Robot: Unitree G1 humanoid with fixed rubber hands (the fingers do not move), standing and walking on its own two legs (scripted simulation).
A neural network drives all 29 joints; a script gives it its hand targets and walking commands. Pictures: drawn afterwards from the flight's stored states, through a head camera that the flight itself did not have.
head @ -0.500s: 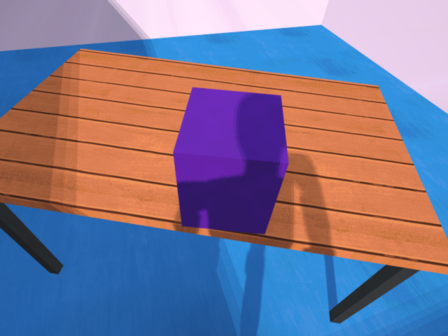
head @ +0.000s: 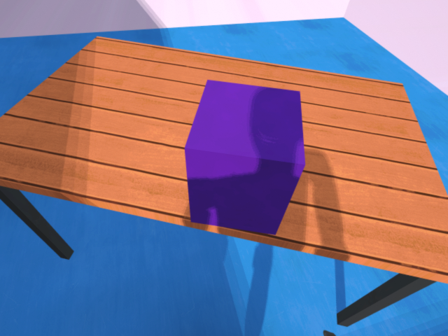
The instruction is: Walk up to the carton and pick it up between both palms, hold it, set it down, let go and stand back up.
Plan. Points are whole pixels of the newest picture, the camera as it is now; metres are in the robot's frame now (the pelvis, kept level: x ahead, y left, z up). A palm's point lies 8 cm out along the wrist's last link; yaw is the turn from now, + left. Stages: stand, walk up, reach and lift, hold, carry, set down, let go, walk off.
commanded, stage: walk up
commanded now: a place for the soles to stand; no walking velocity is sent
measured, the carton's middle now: (242, 160) +0.48 -0.04 +0.02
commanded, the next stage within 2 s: reach and lift in 0.16 s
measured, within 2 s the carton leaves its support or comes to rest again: neither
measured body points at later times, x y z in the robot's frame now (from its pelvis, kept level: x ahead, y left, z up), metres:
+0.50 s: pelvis -0.02 +0.02 +0.00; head +0.00 +0.05 +0.45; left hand +0.18 +0.21 -0.11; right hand +0.13 -0.21 -0.09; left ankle +0.05 +0.14 -0.73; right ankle -0.01 -0.07 -0.73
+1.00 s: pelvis +0.01 +0.04 +0.01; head +0.01 +0.06 +0.46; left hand +0.19 +0.24 -0.07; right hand +0.15 -0.20 -0.06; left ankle +0.05 +0.14 -0.73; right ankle -0.01 -0.07 -0.73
